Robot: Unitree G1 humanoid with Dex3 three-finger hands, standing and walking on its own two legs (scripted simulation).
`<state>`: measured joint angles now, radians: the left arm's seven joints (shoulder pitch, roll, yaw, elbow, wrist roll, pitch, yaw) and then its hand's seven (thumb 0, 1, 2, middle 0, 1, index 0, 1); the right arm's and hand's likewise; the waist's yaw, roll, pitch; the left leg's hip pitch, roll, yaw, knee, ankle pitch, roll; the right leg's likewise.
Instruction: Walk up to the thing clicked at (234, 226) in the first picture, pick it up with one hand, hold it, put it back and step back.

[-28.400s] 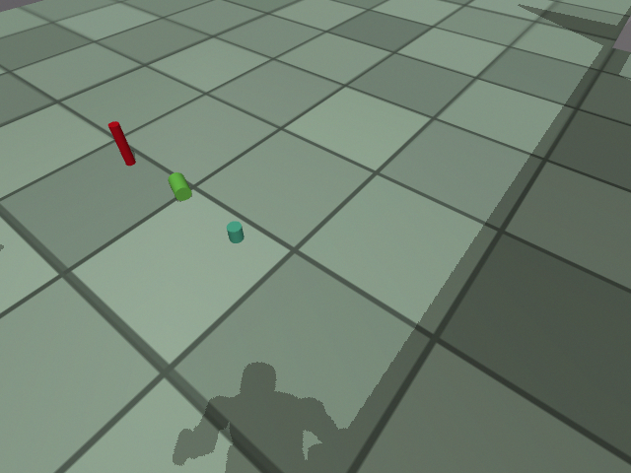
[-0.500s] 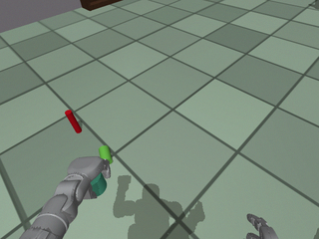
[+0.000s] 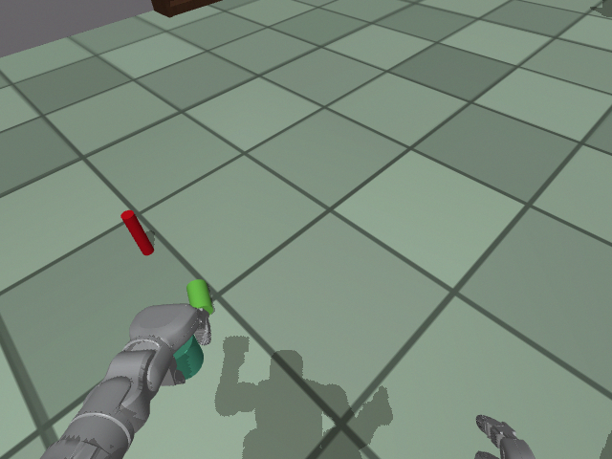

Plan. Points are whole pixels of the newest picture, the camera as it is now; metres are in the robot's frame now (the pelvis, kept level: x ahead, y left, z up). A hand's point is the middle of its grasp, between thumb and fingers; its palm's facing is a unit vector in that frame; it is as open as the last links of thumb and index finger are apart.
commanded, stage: crouch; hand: left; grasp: from above
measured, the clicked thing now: (178, 351) +0.30 +0.22 -0.08
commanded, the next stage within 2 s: lower in 1.90 s
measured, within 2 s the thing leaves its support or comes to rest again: neither
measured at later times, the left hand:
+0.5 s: hand (212, 364) +0.35 +0.21 -0.25, palm faces -0.42 +0.06 -0.91, open 8.2 cm
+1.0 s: hand (242, 386) +0.38 +0.20 -0.47, palm faces -0.46 +0.00 -0.89, open 8.2 cm
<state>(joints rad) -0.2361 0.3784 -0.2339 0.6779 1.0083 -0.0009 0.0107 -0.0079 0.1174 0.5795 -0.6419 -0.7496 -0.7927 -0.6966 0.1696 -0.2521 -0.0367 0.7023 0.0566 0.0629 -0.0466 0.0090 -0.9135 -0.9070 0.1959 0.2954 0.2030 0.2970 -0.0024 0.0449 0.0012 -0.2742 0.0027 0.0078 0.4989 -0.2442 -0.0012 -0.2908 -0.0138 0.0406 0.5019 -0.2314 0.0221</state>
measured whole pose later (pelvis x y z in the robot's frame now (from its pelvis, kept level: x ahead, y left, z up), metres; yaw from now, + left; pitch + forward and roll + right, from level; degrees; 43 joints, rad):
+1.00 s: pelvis -0.06 +0.00 -0.31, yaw +0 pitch +39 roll -4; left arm -0.87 0.46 -0.04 1.33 1.20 -0.06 0.39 -0.01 0.11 0.59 -0.64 -0.75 -0.82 -0.68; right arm 0.18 -0.23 -0.01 0.74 -0.09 -0.05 0.03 0.00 -0.91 -0.90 0.20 0.29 0.21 0.30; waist -0.21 0.04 -0.18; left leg -1.98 -0.02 -0.07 1.96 -0.66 -0.01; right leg -1.95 0.00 -0.01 1.92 -0.64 0.03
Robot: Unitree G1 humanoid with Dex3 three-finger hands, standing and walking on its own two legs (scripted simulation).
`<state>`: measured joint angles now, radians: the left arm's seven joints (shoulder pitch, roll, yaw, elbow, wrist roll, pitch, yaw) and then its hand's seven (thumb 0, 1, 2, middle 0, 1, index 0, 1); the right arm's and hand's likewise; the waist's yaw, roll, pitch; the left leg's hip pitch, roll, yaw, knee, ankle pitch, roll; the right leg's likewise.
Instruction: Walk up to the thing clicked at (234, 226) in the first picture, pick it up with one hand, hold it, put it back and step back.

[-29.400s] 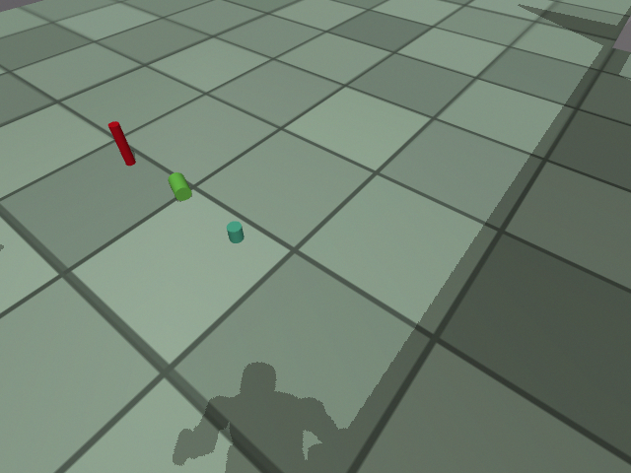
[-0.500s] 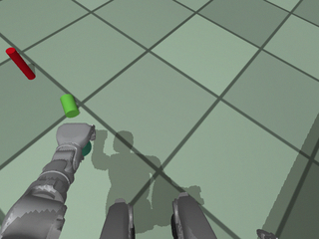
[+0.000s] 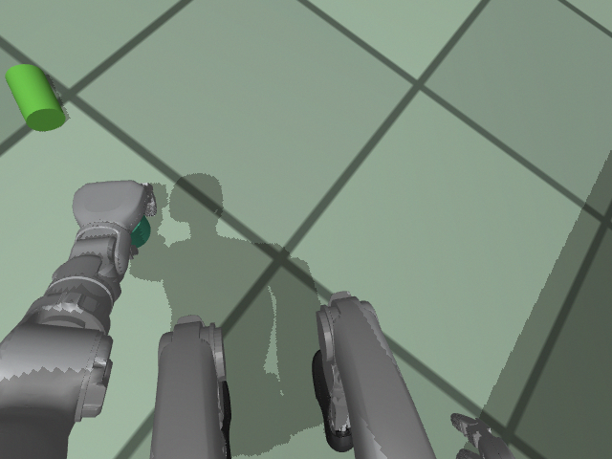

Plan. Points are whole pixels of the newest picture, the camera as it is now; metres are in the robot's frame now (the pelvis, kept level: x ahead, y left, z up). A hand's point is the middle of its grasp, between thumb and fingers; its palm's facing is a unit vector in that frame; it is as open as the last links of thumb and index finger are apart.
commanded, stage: crouch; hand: left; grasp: from above
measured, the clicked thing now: (124, 224) +0.46 +0.21 -0.19
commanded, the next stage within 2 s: lower in 0.90 s
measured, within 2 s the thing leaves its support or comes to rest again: neither
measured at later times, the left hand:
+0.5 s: hand (144, 227) +0.48 +0.19 -0.25, palm faces -0.48 -0.01 -0.88, open 8.2 cm
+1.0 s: hand (149, 223) +0.50 +0.20 -0.30, palm faces -0.46 -0.01 -0.89, open 8.2 cm
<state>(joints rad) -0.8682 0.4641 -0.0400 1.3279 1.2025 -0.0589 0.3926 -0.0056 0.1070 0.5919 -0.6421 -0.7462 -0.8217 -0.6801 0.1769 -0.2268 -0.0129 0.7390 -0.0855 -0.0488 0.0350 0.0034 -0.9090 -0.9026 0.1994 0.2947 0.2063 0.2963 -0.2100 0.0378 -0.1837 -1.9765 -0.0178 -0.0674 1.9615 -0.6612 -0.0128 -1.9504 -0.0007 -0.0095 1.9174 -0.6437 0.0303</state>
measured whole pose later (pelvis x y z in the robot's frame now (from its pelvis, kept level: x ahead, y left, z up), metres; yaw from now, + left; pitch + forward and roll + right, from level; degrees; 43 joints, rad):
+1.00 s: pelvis -0.01 +0.00 -0.12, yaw -4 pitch +37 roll -7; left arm -1.09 0.66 0.02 1.54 1.24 -0.09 0.41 -0.01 0.10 0.60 -0.65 -0.73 -0.84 -0.67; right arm 0.19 -0.27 0.09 0.73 -0.14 -0.06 0.12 0.00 -0.92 -0.91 0.20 0.30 0.20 0.30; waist -0.31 0.01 -0.05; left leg -2.30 -0.02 -0.13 2.36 -0.70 -0.03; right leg -2.26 0.03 -0.05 2.27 -0.65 0.04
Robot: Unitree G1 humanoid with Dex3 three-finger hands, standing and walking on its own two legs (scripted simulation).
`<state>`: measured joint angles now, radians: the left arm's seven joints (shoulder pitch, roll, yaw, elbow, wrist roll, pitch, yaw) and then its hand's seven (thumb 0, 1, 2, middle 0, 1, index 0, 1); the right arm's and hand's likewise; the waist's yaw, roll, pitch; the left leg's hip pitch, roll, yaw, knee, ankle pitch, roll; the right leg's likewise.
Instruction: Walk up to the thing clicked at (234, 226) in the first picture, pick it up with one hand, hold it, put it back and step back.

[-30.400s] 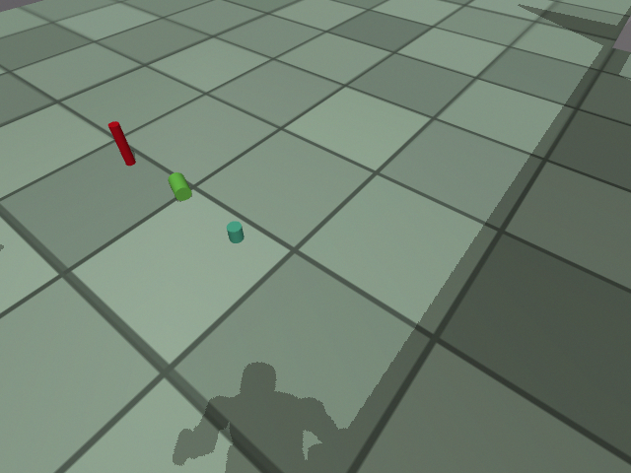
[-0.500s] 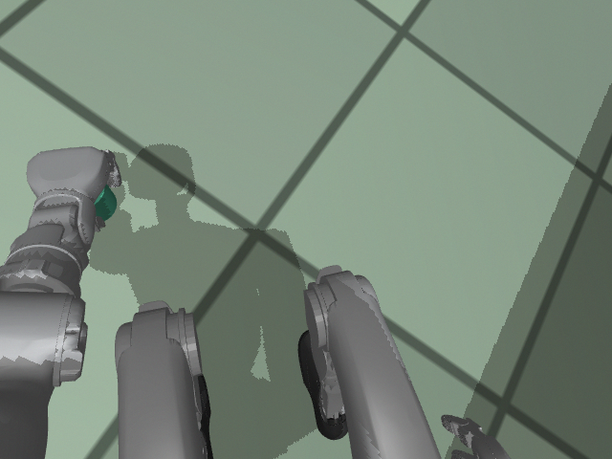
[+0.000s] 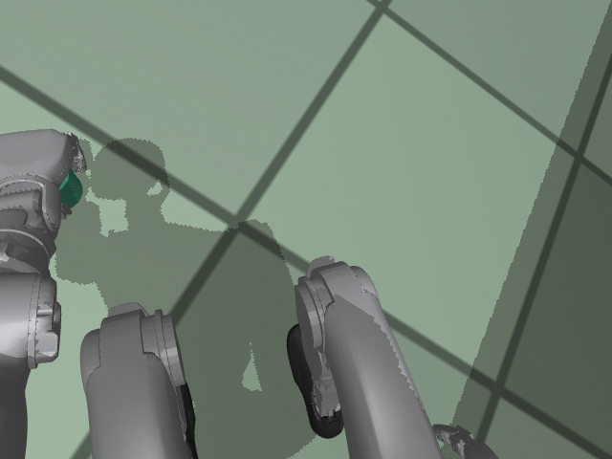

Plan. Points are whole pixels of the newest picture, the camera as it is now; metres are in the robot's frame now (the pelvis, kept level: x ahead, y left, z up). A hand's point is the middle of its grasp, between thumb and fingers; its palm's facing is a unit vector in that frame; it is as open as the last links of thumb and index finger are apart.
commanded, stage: lower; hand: left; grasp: from above
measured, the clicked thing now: (50, 182) +0.51 +0.24 -0.20
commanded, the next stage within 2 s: rest in 0.34 s
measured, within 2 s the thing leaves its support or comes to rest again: rests again in 1.20 s
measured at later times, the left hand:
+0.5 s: hand (68, 195) +0.50 +0.23 -0.23, palm faces -0.47 -0.04 -0.88, open 8.2 cm
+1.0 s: hand (80, 197) +0.50 +0.22 -0.27, palm faces -0.47 -0.07 -0.88, open 8.2 cm
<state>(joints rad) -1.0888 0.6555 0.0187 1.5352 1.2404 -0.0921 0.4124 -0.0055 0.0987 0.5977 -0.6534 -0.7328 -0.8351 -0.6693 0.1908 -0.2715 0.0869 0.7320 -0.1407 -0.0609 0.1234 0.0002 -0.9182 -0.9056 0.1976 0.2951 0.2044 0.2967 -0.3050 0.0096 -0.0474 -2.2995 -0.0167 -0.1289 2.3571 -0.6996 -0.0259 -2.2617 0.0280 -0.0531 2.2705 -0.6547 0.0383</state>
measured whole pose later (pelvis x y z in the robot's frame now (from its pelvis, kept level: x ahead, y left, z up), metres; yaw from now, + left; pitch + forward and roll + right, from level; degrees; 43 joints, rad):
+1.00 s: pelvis +0.01 +0.01 -0.03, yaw -4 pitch +34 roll -11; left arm -1.14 0.81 0.07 1.68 1.28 -0.12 0.56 -0.01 0.10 0.60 -0.66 -0.72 -0.84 -0.66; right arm 0.16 -0.31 0.21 0.69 -0.21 -0.15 0.21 0.00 -0.91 -0.90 0.20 0.30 0.20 0.30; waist -0.39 -0.06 0.10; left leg -2.36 -0.02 -0.20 2.50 -0.74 -0.02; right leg -2.30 0.05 -0.11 2.35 -0.67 0.05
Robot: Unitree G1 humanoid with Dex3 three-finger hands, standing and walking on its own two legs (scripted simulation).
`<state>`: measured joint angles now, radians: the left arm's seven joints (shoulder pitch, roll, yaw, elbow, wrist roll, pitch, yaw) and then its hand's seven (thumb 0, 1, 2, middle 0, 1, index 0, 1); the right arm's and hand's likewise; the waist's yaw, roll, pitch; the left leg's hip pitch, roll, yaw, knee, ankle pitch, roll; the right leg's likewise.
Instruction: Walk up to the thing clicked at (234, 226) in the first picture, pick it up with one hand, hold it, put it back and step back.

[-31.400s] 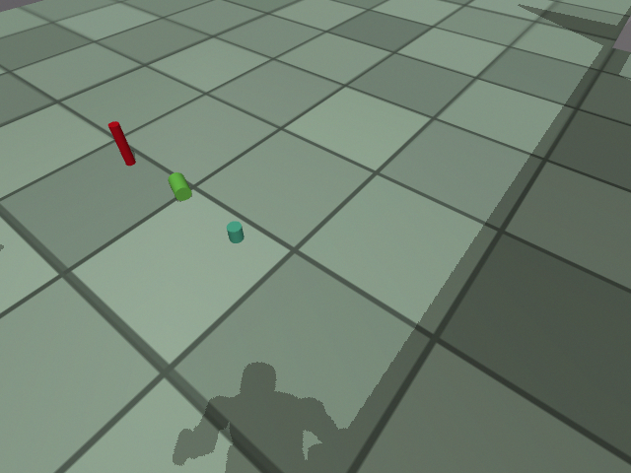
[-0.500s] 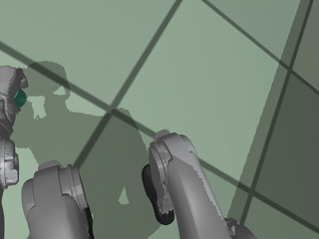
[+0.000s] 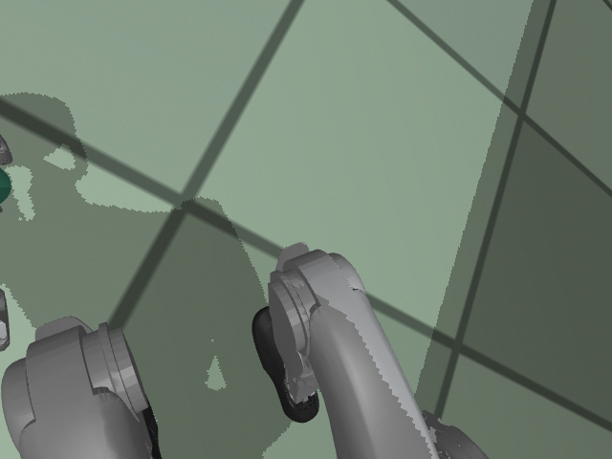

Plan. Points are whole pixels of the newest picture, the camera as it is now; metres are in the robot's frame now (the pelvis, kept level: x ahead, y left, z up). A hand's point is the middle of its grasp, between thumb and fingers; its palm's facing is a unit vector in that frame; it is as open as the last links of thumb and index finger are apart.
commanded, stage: rest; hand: left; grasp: from above
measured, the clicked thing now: out of the picture +0.49 +0.26 -0.26
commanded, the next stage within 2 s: open in 0.62 s
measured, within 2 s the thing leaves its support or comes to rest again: rests again in 0.20 s
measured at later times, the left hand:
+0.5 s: hand out of the picture +0.48 +0.25 -0.25, palm faces -0.47 -0.11 -0.88, open 8.2 cm
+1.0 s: hand out of the picture +0.48 +0.26 -0.25, palm faces -0.45 -0.11 -0.88, open 10.4 cm
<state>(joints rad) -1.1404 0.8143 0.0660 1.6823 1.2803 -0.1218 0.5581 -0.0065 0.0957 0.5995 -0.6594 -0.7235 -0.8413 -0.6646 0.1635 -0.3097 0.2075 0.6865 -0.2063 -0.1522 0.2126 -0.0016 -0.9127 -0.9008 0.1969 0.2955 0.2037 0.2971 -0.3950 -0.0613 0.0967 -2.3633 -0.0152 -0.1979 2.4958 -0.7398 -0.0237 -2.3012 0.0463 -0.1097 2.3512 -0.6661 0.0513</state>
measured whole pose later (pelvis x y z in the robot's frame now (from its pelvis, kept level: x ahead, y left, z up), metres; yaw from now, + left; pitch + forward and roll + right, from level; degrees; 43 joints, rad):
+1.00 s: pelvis -0.01 +0.00 +0.00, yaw -3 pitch +31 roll -14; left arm -1.20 0.94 0.03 1.79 1.27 -0.13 0.62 0.00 -0.02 0.63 -0.48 -0.79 -0.55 -0.75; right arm 0.15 -0.35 0.30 0.65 -0.22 -0.23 0.26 0.00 -0.91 -0.90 0.20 0.30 0.20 0.30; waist -0.45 -0.11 0.17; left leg -2.34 0.00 -0.24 2.51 -0.73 -0.01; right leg -2.26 0.06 -0.15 2.32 -0.64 0.06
